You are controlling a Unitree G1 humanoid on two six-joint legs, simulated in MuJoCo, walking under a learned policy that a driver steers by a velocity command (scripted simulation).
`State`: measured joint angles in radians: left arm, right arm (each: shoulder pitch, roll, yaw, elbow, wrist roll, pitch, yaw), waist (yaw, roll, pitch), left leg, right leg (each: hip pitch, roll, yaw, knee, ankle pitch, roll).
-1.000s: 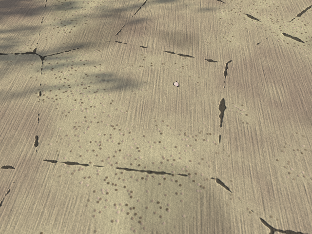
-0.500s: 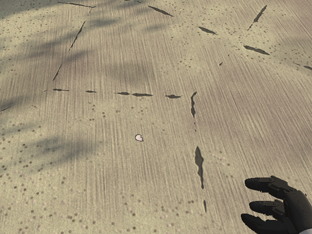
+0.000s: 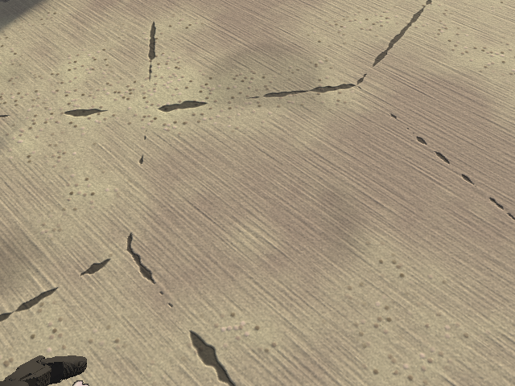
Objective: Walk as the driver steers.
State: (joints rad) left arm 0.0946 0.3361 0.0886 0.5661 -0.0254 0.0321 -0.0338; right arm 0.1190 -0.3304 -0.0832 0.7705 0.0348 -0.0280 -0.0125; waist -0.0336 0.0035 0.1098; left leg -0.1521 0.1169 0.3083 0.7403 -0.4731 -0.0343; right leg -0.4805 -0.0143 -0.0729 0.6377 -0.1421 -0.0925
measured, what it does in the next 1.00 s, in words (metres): steps on the spot, turning left: left foot, then right foot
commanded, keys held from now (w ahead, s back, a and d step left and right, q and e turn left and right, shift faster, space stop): shift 0.16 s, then q+shift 0.84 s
